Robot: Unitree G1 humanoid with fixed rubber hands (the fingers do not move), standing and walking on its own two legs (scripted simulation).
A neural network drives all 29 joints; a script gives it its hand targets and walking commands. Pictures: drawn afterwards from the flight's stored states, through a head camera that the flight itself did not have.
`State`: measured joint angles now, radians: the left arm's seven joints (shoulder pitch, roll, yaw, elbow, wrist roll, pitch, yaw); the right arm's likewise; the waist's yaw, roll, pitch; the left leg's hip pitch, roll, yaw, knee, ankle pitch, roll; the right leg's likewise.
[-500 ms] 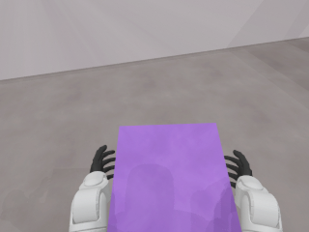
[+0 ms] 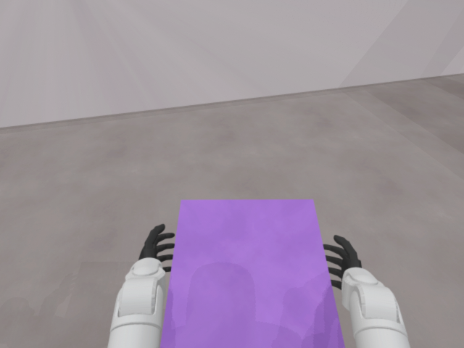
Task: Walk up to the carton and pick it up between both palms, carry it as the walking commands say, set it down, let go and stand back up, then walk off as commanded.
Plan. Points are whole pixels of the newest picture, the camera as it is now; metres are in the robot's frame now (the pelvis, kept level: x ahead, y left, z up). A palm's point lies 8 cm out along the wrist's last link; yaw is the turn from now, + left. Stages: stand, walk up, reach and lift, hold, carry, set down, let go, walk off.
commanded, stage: hold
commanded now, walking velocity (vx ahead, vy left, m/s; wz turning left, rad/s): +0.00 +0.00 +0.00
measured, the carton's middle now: (247, 280) +0.30 +0.01 -0.05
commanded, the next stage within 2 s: set down in 0.14 s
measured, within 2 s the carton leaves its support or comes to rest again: neither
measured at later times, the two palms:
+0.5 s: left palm (164, 256) +0.31 +0.17 +0.02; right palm (356, 275) +0.29 -0.19 +0.00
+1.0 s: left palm (178, 294) +0.29 +0.16 -0.09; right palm (350, 305) +0.28 -0.20 -0.10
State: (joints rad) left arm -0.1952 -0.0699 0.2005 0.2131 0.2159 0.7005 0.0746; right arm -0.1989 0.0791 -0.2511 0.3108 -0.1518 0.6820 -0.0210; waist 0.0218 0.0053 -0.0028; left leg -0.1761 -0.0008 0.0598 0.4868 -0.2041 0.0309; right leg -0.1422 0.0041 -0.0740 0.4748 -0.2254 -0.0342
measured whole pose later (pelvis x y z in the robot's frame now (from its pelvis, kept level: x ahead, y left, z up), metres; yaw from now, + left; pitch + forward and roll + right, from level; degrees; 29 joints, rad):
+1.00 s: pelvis -0.01 -0.02 -0.03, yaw +0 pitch +13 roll +1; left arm -0.26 -0.09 0.30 0.44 0.22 0.30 0.03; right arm -0.29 0.05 -0.32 0.51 -0.15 0.32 0.02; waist -0.01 0.01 0.03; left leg -0.68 0.00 0.06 0.71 -0.24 0.03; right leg -0.68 -0.01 -0.07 0.76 -0.30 -0.05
